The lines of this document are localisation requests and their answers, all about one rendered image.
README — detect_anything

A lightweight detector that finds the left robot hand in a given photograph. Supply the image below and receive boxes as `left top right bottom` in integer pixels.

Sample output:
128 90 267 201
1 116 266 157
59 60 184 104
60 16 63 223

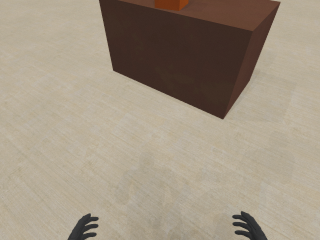
67 213 99 240

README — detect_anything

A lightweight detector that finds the right robot hand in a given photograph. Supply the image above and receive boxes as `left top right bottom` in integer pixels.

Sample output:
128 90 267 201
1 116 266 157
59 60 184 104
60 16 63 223
232 211 268 240

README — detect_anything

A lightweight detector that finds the pedestal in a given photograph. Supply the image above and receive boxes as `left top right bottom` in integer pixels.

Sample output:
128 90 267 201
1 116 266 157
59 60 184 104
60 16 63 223
99 0 281 120

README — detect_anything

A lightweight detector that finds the carton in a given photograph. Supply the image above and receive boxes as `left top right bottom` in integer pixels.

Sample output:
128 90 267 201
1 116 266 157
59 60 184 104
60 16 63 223
154 0 189 11

